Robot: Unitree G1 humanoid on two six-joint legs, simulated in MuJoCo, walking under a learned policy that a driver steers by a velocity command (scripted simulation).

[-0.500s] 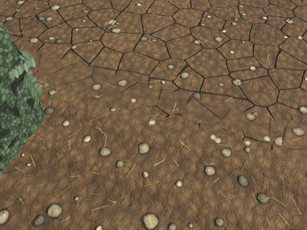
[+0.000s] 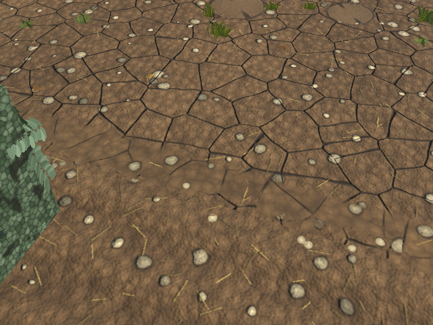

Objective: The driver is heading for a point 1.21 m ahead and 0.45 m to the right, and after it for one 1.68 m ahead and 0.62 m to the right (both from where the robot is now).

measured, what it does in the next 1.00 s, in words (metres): walks ahead, turning right: right foot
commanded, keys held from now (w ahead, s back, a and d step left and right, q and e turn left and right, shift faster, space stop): w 0.24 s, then w+e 0.76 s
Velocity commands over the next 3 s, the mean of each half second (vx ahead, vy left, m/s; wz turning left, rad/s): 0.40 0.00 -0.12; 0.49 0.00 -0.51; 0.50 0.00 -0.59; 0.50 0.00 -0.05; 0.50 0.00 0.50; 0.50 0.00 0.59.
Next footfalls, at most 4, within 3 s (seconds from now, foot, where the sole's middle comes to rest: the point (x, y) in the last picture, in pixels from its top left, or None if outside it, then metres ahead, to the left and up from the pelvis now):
0.50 right None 0.39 -0.13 -0.77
1.04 left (233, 269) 0.72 -0.03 -0.77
1.56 right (340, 248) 0.81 -0.40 -0.77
2.10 left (332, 167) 1.19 -0.45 -0.77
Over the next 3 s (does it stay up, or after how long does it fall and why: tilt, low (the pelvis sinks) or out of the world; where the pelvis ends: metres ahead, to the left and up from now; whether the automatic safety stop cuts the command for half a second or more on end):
stays up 1.42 -0.65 0.00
